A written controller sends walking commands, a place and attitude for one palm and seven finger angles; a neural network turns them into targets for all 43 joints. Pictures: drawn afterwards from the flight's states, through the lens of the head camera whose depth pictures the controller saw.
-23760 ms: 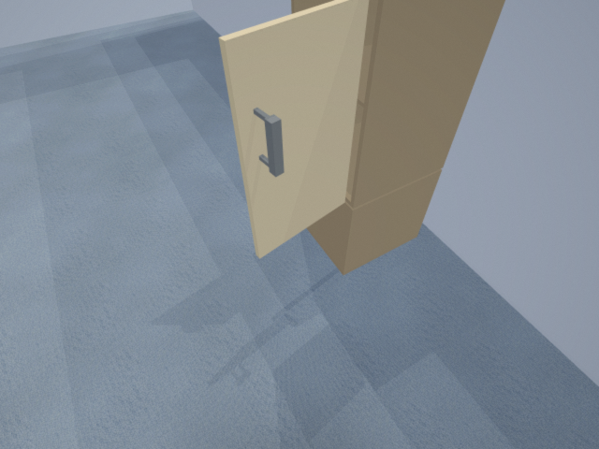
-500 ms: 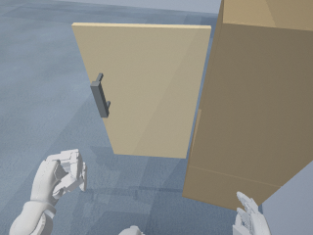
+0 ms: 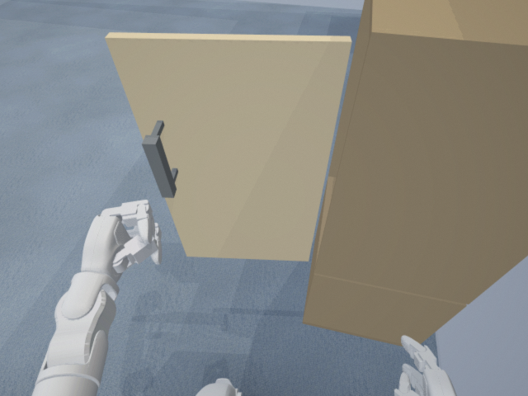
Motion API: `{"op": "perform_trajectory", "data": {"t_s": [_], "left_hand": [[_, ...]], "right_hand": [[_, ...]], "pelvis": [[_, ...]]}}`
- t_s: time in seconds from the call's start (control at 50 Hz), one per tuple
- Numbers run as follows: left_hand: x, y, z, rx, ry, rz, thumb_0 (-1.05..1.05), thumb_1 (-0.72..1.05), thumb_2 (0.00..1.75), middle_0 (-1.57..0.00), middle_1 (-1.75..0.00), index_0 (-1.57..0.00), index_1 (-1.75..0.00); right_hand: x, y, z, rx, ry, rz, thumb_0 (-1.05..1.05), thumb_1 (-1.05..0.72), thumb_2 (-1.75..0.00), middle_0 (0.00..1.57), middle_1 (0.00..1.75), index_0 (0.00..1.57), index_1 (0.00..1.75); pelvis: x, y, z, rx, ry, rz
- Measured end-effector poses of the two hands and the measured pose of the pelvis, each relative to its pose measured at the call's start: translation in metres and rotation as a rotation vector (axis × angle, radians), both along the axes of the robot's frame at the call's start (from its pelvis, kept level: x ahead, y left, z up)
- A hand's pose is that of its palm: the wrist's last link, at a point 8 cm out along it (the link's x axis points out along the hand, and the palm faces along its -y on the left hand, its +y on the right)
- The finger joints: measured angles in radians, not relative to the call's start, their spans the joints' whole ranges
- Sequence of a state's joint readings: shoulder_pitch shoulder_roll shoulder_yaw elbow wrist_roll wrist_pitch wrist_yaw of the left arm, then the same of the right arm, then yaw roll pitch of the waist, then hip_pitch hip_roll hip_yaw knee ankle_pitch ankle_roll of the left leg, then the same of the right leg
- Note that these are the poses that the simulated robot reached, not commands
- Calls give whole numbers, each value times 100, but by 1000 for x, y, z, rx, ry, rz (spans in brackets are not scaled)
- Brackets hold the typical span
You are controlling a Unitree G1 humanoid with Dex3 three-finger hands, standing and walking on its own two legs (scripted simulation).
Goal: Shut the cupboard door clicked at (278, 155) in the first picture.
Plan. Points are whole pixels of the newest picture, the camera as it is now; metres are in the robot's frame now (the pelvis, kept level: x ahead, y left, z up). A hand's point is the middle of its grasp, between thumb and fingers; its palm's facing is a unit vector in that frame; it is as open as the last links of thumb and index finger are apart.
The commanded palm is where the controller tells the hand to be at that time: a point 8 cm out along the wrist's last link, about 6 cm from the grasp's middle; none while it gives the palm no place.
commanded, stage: bring the fist close to the handle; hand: left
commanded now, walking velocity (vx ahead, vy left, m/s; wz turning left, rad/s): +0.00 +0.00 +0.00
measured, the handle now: (164, 160) +0.48 +0.21 +0.09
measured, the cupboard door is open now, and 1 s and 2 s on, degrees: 100 98 78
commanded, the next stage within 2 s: push the door shut along its arc in 0.90 s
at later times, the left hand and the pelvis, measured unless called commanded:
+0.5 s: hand (174, 192) +0.41 +0.17 +0.09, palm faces +0.00 -1.00 -0.02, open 3.1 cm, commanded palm +0.39 +0.22 +0.09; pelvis +0.00 +0.00 +0.00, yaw -1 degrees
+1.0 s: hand (178, 189) +0.41 +0.17 +0.09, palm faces +0.01 -1.00 -0.02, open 3.1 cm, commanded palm +0.38 +0.22 +0.09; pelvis +0.01 +0.00 +0.00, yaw -1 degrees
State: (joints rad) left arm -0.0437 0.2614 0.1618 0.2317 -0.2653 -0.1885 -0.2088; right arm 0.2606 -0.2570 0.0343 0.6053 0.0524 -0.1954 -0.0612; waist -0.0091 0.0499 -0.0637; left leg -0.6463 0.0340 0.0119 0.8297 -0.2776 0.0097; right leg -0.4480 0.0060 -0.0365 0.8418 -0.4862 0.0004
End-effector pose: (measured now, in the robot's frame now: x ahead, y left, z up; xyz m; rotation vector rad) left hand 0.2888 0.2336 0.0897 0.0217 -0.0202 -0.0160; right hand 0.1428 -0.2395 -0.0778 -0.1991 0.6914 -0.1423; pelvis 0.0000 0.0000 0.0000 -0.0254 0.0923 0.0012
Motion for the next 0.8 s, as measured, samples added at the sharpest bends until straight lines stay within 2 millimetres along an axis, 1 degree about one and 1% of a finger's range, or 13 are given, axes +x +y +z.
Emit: {"op": "perform_trajectory", "data": {"t_s": [0.12,0.32,0.52,0.6,0.68,0.8], "left_hand": [[23,-4,-3,1,9,4,2,90,90,-130,-150,-130,-150],[64,-4,-1,4,13,15,2,90,90,-130,-150,-130,-150],[100,-8,-4,-4,26,17,2,89,90,-130,-150,-130,-150],[107,-7,-4,-4,23,24,2,89,90,-131,-150,-131,-150],[108,-7,-4,-5,20,26,2,89,90,-131,-150,-131,-150],[106,-11,-6,-6,21,21,2,90,90,-131,-150,-130,-150]], "right_hand": [[-10,-4,-5,-7,55,-19,1,-91,-90,20,30,20,30],[-28,-10,-15,-14,148,-51,1,-91,-90,20,30,20,30],[-52,-18,-24,-20,243,-97,1,-91,-90,20,30,20,30],[-63,-21,-28,-19,284,-113,1,-91,-90,20,30,20,30],[-71,-22,-31,-12,310,-125,1,-91,-90,20,30,20,30],[-72,-22,-31,-3,315,-135,1,-91,-90,20,30,20,30]], "pelvis": [[1,1,0,1,9,-6],[2,1,-1,-2,32,-7],[4,0,-4,-3,61,-15],[5,0,-5,-3,72,-19],[5,0,-6,-3,76,-22],[6,-1,-5,-1,74,-25]]}}
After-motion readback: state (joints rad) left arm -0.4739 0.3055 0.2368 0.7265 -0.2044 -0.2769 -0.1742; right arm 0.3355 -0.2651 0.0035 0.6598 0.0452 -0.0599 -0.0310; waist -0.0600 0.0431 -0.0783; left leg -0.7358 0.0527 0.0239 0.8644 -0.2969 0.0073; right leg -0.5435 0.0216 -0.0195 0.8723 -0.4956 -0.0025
